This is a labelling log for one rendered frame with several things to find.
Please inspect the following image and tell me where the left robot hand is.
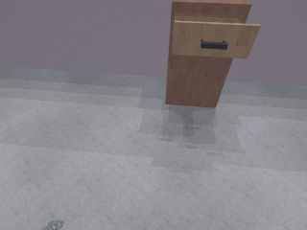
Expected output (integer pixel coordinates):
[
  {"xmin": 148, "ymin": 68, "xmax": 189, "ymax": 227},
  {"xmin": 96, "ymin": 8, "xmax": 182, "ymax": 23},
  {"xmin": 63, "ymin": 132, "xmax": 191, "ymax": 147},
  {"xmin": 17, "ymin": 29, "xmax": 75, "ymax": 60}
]
[{"xmin": 40, "ymin": 220, "xmax": 64, "ymax": 230}]

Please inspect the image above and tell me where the handle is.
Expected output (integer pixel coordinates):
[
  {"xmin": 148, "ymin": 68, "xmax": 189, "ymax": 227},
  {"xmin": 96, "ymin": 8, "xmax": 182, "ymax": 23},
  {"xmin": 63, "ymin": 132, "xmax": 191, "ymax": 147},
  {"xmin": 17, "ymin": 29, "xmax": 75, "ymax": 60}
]
[{"xmin": 201, "ymin": 39, "xmax": 228, "ymax": 50}]

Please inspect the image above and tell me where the drawer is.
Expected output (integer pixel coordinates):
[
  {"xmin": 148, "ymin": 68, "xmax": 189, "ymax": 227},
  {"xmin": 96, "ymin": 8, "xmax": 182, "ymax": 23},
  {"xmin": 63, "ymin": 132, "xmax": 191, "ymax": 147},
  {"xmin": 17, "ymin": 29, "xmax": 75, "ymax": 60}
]
[{"xmin": 172, "ymin": 16, "xmax": 261, "ymax": 58}]

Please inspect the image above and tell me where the cabinet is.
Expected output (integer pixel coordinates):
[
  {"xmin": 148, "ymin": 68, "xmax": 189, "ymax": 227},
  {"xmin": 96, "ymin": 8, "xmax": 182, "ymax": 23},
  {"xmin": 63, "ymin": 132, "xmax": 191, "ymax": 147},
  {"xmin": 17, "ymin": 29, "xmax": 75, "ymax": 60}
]
[{"xmin": 165, "ymin": 0, "xmax": 252, "ymax": 108}]

